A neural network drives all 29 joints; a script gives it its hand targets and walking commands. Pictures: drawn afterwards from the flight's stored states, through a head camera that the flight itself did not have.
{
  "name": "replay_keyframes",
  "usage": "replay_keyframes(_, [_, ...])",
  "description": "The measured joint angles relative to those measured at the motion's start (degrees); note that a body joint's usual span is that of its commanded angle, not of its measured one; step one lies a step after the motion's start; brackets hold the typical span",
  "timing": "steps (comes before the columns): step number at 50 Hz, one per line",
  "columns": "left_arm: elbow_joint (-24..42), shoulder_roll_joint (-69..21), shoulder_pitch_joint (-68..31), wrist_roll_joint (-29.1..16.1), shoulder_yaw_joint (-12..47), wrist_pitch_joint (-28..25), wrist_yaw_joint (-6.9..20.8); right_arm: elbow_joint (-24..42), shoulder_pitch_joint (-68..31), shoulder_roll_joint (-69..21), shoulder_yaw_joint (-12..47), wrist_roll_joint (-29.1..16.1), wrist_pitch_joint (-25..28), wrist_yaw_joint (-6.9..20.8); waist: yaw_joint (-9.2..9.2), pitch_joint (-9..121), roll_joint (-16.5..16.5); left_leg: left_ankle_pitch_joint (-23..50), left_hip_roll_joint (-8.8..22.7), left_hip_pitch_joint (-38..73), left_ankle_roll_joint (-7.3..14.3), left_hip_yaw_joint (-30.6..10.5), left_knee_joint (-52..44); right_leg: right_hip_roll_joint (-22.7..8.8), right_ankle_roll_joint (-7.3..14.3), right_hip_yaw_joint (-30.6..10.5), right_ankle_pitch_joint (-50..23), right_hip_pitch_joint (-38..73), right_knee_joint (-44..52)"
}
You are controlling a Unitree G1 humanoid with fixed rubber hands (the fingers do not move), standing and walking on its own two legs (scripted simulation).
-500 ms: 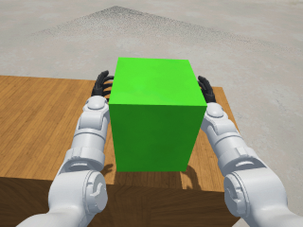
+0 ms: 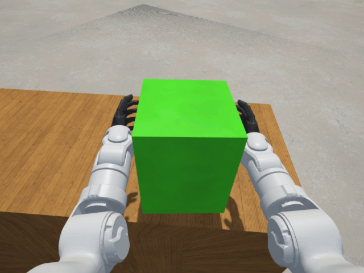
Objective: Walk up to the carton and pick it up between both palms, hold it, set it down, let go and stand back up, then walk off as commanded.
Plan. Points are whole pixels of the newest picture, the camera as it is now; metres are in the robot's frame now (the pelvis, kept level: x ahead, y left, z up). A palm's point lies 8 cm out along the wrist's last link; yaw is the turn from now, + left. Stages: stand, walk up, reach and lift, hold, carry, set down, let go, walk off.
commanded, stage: set down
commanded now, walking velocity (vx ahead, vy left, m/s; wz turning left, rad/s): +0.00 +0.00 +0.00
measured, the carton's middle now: (184, 147) +0.41 +0.04 +0.09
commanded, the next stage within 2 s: none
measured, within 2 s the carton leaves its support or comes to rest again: rests again in 0.50 s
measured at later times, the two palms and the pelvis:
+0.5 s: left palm (121, 136) +0.39 +0.19 +0.12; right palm (246, 141) +0.41 -0.10 +0.12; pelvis +0.00 +0.00 +0.00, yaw +0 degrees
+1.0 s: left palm (120, 140) +0.39 +0.19 +0.11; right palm (244, 144) +0.41 -0.10 +0.11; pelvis +0.00 +0.00 +0.00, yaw +0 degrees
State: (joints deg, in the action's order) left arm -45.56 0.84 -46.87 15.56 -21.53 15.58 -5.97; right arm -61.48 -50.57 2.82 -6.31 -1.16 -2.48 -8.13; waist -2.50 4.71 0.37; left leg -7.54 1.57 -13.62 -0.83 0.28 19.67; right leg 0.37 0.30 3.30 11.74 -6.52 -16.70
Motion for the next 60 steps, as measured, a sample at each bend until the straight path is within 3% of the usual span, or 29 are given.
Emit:
replay_keyframes(36, [-4.05,-0.68,1.91,1.73,-0.90,-7.11,0.13,-0.35,3.21,-2.68,-8.01,8.15,4.97,1.39,-1.01,-1.35,0.66,-0.01,0.00,0.00,0.00,0.00,0.00,0.00,0.01,0.00,0.00,0.00,0.01])
replay_keyframes(60, [-3.28,-2.19,2.10,5.03,-5.34,-9.79,2.90,2.42,5.10,-5.35,-15.96,15.10,8.45,3.79,-1.28,-2.23,0.90,0.04,0.00,0.02,0.00,0.01,0.00,0.00,0.04,0.00,0.00,0.00,-0.05])
